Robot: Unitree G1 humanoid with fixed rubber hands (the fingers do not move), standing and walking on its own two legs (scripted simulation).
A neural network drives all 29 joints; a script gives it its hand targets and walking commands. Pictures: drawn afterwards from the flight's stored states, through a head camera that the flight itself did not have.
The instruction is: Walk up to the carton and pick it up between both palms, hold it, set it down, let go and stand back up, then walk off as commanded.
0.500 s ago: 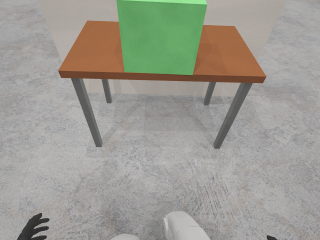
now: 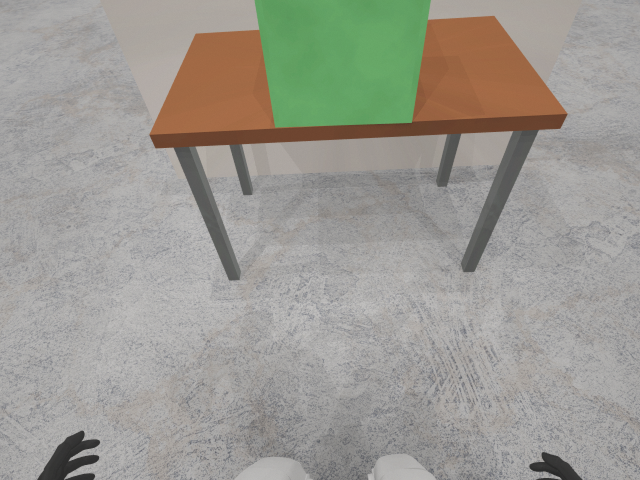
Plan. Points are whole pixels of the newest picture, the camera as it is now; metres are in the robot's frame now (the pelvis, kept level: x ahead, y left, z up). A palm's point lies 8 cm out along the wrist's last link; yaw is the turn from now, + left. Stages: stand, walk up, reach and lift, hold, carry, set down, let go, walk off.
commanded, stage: walk off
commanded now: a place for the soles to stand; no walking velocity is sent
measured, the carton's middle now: (341, 31) +0.98 -0.01 +0.09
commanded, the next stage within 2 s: none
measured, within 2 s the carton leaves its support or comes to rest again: neither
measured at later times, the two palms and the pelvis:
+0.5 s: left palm (74, 467) +0.13 +0.32 -0.07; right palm (572, 450) +0.17 -0.30 -0.08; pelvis +0.04 +0.00 +0.01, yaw +0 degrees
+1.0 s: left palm out of the picture +0.12 +0.34 -0.09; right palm (546, 446) +0.17 -0.27 -0.09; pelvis +0.04 +0.02 +0.00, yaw +0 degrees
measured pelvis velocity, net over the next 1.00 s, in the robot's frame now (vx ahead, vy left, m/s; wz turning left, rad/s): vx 0.04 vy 0.02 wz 0.00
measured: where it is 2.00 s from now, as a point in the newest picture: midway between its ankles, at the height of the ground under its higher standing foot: outside the picture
